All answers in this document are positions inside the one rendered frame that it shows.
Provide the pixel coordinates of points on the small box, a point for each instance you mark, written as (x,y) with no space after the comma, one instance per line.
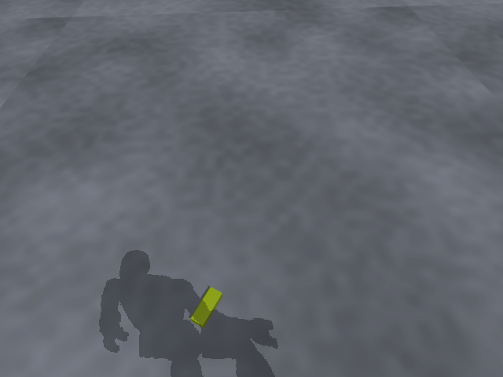
(207,306)

